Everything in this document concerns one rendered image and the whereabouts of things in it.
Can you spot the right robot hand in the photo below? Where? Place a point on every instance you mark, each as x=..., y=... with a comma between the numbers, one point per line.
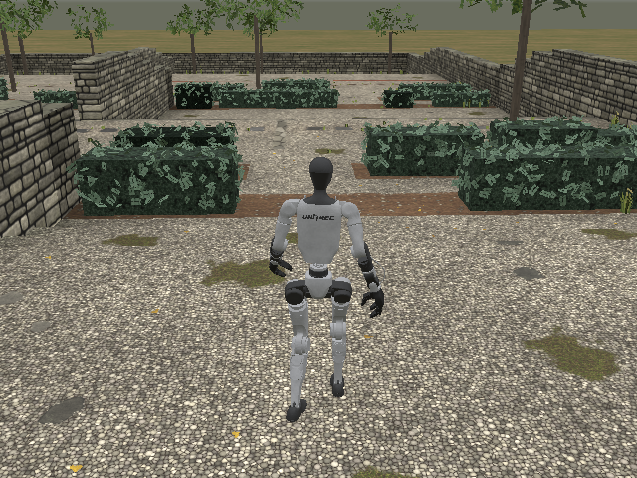
x=378, y=304

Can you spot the robot right upper arm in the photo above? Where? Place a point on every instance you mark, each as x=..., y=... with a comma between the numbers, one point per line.
x=354, y=224

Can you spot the robot right foot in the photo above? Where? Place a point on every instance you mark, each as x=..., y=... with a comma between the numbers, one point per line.
x=337, y=389

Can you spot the left robot shin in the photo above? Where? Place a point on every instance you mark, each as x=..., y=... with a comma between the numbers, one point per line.
x=298, y=365

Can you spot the left robot forearm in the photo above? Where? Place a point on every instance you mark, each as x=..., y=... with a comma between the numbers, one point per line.
x=275, y=256

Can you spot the robot left upper arm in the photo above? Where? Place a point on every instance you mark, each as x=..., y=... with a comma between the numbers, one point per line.
x=288, y=209

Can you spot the right robot forearm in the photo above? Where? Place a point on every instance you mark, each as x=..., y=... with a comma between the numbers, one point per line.
x=368, y=271

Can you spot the left robot hand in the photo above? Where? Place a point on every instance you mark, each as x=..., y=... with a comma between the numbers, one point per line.
x=276, y=271

